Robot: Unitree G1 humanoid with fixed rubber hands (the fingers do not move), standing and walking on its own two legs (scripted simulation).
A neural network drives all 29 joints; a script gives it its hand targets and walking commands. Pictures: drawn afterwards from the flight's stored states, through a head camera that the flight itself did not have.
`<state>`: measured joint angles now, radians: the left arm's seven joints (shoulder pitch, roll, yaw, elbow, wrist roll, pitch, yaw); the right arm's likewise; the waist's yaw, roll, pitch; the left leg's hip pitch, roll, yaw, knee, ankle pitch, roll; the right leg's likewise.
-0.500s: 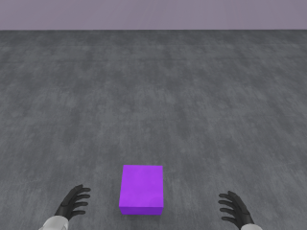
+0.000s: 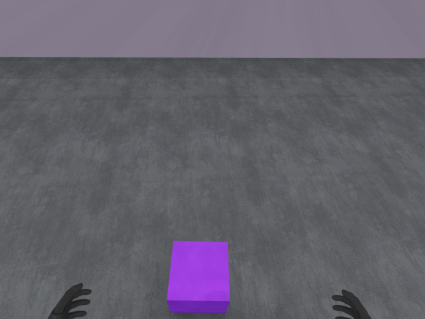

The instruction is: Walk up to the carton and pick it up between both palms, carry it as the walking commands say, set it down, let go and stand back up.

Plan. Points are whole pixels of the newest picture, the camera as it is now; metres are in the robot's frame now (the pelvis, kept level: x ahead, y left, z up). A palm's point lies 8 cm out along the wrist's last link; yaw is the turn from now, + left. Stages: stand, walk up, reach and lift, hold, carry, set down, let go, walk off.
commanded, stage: stand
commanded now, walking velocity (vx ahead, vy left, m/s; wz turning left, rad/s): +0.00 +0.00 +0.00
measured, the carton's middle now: (199, 277) +0.41 +0.04 -0.67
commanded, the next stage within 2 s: none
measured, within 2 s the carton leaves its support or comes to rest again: neither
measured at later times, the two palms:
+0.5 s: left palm out of the picture +0.08 +0.29 -0.10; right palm out of the picture +0.08 -0.28 -0.10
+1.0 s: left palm out of the picture +0.05 +0.29 -0.10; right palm out of the picture +0.04 -0.29 -0.10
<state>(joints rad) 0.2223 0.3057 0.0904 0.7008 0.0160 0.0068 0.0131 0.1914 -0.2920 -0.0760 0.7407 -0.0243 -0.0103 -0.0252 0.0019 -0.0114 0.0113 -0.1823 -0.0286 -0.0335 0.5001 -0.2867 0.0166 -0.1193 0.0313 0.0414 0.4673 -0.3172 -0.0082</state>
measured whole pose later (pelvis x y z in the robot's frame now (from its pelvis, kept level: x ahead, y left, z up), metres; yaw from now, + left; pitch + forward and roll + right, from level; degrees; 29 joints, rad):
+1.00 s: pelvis -0.03 +0.00 +0.01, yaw +0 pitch -3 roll +0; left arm 0.20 0.33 0.04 0.96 0.01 -0.02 0.03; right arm 0.19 -0.31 -0.04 0.98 0.00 -0.02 -0.03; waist 0.00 -0.01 0.04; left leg -0.14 -0.03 -0.03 0.38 -0.18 0.01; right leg -0.09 0.02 0.04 0.38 -0.22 0.00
